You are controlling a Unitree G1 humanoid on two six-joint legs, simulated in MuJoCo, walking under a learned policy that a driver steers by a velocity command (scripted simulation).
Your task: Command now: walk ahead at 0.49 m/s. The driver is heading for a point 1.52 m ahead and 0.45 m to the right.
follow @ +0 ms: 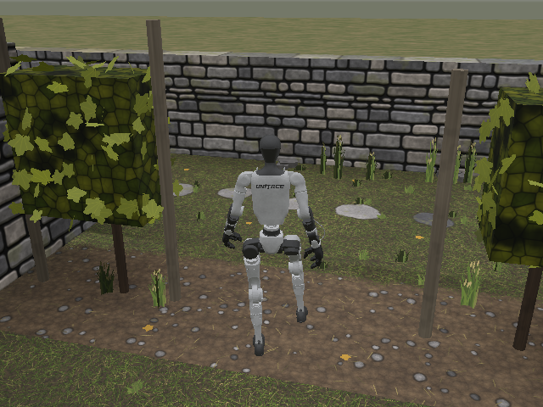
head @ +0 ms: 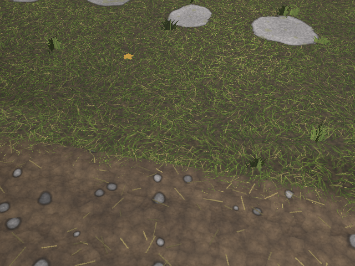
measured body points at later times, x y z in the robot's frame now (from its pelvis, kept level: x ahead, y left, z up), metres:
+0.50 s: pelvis +0.29 -0.07 +0.00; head +0.31 -0.07 +0.45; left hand +0.32 +0.20 -0.14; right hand +0.43 -0.34 -0.12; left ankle +0.40 +0.11 -0.67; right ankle +0.28 -0.15 -0.75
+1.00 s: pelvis +0.58 +0.01 +0.00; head +0.60 +0.02 +0.45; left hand +0.69 +0.28 -0.14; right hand +0.61 -0.26 -0.13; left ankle +0.59 +0.09 -0.75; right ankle +0.61 -0.17 -0.66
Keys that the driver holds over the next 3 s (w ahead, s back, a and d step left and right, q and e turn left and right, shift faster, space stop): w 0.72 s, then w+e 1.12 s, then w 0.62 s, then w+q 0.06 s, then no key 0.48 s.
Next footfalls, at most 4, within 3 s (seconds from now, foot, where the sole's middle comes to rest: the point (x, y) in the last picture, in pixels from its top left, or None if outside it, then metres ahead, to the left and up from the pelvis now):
0.22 right None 0.32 -0.15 -0.79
0.76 left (147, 239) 0.63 0.09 -0.79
1.34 right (208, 180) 0.89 -0.17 -0.79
1.80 left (187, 124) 1.24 -0.11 -0.79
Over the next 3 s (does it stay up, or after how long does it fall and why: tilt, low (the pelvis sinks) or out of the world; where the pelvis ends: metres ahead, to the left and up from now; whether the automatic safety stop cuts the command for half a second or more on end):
stays up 1.45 -0.47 -0.02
